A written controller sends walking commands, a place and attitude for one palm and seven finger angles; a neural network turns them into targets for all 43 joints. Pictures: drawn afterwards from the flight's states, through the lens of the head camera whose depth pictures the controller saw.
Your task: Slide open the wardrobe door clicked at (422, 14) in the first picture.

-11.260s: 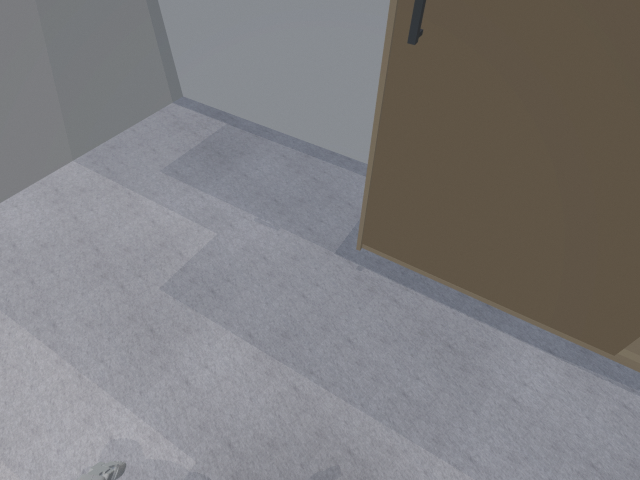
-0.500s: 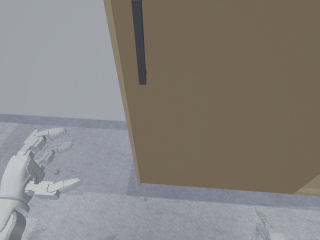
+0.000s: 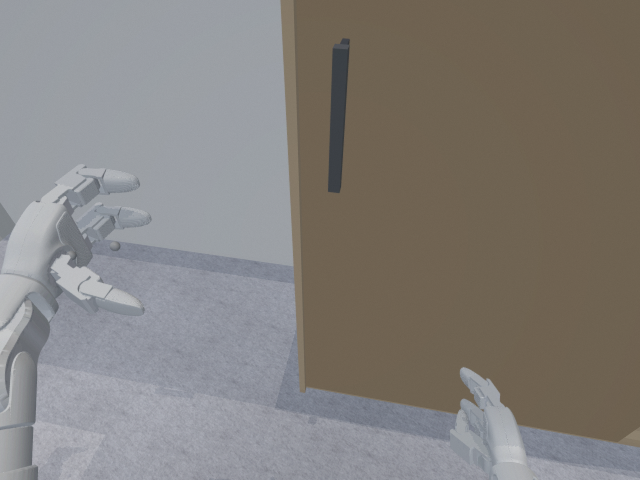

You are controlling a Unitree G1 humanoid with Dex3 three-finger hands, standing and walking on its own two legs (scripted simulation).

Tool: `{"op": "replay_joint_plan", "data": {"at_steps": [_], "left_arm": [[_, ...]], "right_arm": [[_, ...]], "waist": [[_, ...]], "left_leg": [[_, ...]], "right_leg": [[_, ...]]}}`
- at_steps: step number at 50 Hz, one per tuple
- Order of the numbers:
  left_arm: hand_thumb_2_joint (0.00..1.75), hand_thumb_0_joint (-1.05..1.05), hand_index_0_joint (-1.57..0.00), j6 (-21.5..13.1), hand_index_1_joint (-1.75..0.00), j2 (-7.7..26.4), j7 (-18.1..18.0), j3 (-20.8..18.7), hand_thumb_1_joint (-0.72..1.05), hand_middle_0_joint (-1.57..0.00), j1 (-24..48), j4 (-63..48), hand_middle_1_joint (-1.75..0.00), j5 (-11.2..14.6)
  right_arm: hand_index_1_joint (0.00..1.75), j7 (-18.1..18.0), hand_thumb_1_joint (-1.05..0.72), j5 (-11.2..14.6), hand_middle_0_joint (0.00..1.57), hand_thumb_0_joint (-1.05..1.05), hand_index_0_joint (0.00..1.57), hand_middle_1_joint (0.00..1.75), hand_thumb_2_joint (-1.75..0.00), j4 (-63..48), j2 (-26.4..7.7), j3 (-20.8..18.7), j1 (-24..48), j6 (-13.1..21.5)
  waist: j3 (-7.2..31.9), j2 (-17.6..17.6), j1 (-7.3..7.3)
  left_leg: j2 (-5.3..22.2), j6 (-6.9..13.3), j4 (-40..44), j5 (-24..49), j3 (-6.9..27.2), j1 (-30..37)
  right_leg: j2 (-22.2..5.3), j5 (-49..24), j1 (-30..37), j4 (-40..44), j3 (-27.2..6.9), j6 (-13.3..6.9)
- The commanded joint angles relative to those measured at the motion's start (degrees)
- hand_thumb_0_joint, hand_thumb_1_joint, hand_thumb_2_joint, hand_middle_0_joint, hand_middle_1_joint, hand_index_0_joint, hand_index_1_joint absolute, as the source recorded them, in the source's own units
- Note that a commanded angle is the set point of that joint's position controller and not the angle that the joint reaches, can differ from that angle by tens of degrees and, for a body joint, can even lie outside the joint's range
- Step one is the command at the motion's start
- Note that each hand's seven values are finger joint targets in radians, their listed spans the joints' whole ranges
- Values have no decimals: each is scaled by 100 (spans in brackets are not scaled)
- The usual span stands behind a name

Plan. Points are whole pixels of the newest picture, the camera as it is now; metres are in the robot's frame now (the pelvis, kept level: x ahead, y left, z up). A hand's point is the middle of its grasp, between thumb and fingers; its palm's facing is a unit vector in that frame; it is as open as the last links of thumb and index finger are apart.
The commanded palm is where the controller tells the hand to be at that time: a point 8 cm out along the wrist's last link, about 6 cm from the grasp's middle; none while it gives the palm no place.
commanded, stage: raise the hand with hooked fingers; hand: left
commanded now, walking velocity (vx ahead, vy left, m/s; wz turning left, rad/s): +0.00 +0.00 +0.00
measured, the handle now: (339, 121) +0.56 +0.07 +0.21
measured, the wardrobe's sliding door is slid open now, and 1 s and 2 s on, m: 0.00 0.00 0.00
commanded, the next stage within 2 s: move the hooked fingers beside the handle in 0.64 s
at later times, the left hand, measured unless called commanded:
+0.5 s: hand (126, 220) +0.28 +0.25 +0.22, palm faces +0.09 -0.99 -0.09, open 14.0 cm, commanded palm +0.24 +0.30 +0.24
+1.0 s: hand (154, 203) +0.31 +0.24 +0.22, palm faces +0.07 -1.00 -0.06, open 14.0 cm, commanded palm +0.28 +0.27 +0.24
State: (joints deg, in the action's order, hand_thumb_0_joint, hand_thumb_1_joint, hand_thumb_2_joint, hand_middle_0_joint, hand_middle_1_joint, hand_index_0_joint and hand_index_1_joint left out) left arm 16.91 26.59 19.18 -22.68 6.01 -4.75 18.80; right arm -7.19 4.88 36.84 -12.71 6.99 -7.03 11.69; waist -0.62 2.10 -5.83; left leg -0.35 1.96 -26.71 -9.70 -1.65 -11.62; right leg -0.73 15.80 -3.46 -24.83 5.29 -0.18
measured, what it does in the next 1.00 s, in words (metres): stands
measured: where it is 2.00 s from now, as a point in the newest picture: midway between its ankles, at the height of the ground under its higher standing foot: outside the picture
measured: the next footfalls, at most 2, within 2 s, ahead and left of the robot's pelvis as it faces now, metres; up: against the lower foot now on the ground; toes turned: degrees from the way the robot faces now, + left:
none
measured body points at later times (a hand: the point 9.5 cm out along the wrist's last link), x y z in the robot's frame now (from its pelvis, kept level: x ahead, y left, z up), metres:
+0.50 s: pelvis +0.00 -0.02 +0.00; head -0.04 -0.03 +0.45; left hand +0.26 +0.30 +0.23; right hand +0.20 -0.25 -0.06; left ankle +0.06 +0.09 -0.74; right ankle -0.02 -0.12 -0.74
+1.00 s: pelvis +0.01 -0.01 +0.00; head -0.03 -0.03 +0.45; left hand +0.30 +0.29 +0.23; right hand +0.22 -0.24 -0.06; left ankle +0.06 +0.09 -0.74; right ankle -0.02 -0.12 -0.74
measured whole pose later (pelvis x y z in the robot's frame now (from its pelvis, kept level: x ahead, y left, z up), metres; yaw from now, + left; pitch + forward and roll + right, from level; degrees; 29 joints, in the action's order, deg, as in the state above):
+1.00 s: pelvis +0.01 -0.01 +0.00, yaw -1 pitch -5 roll +0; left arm 23.8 26.9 18.5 -22.7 15.2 0.8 17.8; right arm -6.9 6.1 37.2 -15.3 4.8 -8.2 8.9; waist 1.1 2.6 -4.4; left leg 0.6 0.9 -27.2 -11.0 -2.1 -11.5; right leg 0.2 17.2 -3.9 -25.9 4.5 -1.1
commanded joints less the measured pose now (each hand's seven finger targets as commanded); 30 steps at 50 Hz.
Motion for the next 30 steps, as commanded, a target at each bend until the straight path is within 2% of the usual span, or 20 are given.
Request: {"op": "replay_joint_plan", "data": {"at_steps": [1,2,4,6,7,9,10,11,13,14,16,17,18,20,22,24,26,27,28,30], "left_arm": [[30,0,-30,-63,-120,1660,86,-666,-50,-30,2222,-911,-120,110],[30,0,-30,-3,-120,1809,89,-759,-50,-30,2282,-870,-120,94],[30,0,-30,115,-120,1789,138,-669,-50,-30,2568,-765,-120,101],[30,0,-30,189,-120,1926,191,-725,-50,-30,2817,-745,-120,108],[30,0,-30,221,-120,2077,199,-811,-50,-30,2868,-705,-120,97],[30,0,-30,332,-120,1760,290,-620,-50,-30,2480,-244,-120,155],[30,0,-30,382,-120,1715,340,-587,-50,-30,2311,-70,-120,174],[30,0,-30,421,-120,1673,371,-546,-50,-30,2253,-78,-120,180],[30,0,-30,431,-120,1851,371,-655,-50,-30,2325,-283,-120,178],[30,0,-30,414,-120,1829,353,-679,-50,-30,2328,-305,-120,206],[30,0,-30,321,-120,1966,284,-803,-50,-30,2550,-680,-120,192],[30,0,-30,239,-120,2115,213,-936,-50,-30,2572,-804,-120,193],[30,0,-30,174,-120,2125,152,-972,-50,-30,2747,-1021,-120,173],[30,0,-30,80,-120,2072,67,-1037,-50,-30,2620,-972,-120,177],[30,0,-30,60,-120,2152,31,-1108,-50,-30,2474,-837,-120,161],[30,0,-30,110,-120,1966,17,-949,-50,-30,2478,-688,-120,133],[30,0,-30,176,-120,1951,66,-909,-50,-30,2498,-684,-120,126],[30,0,-30,177,-120,2007,72,-929,-50,-30,2518,-750,-120,123],[30,0,-30,215,-120,1992,100,-904,-50,-30,2589,-784,-120,120],[30,0,-30,233,-120,1849,145,-810,-50,-30,2509,-641,-120,161]], "right_arm": [[30,-105,-90,71,20,0,20,30,-90,-927,-874,-341,893,197],[30,-99,-90,78,20,0,20,30,-90,-920,-896,-342,940,173],[30,-95,-90,107,20,0,20,30,-90,-946,-876,-315,985,141],[30,-84,-90,123,20,0,20,30,-90,-960,-907,-328,1018,127],[30,-78,-90,122,20,0,20,30,-90,-956,-927,-326,1050,119],[30,-48,-90,149,20,0,20,30,-90,-950,-918,-335,975,94],[30,-29,-90,171,20,0,20,30,-90,-952,-951,-348,936,76],[30,-10,-90,192,20,0,20,30,-90,-977,-964,-366,959,59],[30,17,-90,192,20,0,20,30,-90,-1034,-988,-392,1004,55],[30,18,-90,192,20,0,20,30,-90,-1055,-980,-395,1016,56],[30,8,-90,176,20,0,20,30,-90,-1093,-981,-418,1032,81],[30,5,-90,157,20,0,20,30,-90,-1064,-987,-433,1047,103],[30,-3,-90,138,20,0,20,30,-90,-1081,-970,-431,1068,129],[30,-24,-90,121,20,0,20,30,-90,-1045,-968,-441,987,162],[30,-34,-90,101,20,0,20,30,-90,-974,-985,-456,940,171],[30,-42,-90,117,20,0,20,30,-90,-956,-979,-449,917,181],[30,-42,-90,128,20,0,20,30,-90,-968,-991,-466,929,175],[30,-38,-90,134,20,0,20,30,-90,-948,-1011,-486,930,176],[30,-42,-90,130,20,0,20,30,-90,-973,-991,-475,954,179],[30,-44,-90,149,20,0,20,30,-90,-972,-985,-460,904,168]], "waist": [[908,425,176],[918,440,146],[873,432,187],[988,486,185],[1000,532,152],[788,197,196],[661,15,192],[626,18,202],[763,108,157],[752,17,184],[1001,240,175],[976,202,171],[1139,411,138],[1105,377,153],[926,356,153],[772,260,189],[876,406,182],[958,282,196],[1025,365,181],[911,218,214]], "left_leg": [[73,-130,726,-188,583,1052],[68,-121,685,-146,531,1024],[50,-121,742,-235,561,1039],[40,-111,747,-247,563,1123],[34,-106,694,-197,532,1094],[30,-91,684,-161,519,972],[23,-94,695,-277,517,864],[15,-86,673,-316,489,842],[11,-86,607,-272,459,817],[15,-77,544,-227,440,822],[10,-71,479,-79,410,976],[29,-76,391,-32,392,940],[20,-77,423,21,397,1007],[14,-70,430,79,376,1045],[29,-66,346,102,337,937],[22,-60,390,59,344,871],[17,-51,336,142,325,939],[39,-55,243,247,293,961],[28,-47,245,310,305,958],[17,-48,249,315,318,959]], "right_leg": [[222,-212,-802,597,-164,-129],[202,-203,-735,653,-215,-140],[193,-128,-790,673,-190,-137],[190,-119,-785,692,-210,-134],[165,-115,-739,733,-273,-152],[167,-132,-828,742,-247,-115],[175,-43,-899,760,-250,-91],[167,-8,-954,774,-272,-69],[103,37,-901,774,-373,-73],[100,46,-928,770,-390,-53],[108,-49,-885,719,-396,-62],[63,-29,-864,759,-504,-66],[57,-56,-785,727,-471,-94],[109,-164,-809,684,-395,-83],[60,-172,-831,749,-530,-59],[72,-165,-895,731,-471,-40],[53,-310,-882,709,-544,-9],[16,-437,-814,705,-620,29],[2,-548,-785,671,-620,23],[60,-650,-872,616,-523,47]]}}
